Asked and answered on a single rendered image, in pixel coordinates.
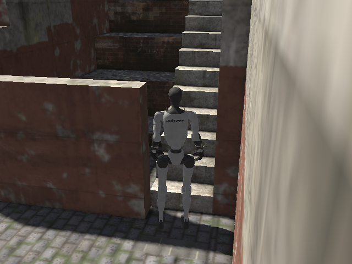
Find stairs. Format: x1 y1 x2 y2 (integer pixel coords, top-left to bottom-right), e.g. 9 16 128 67
150 0 223 213

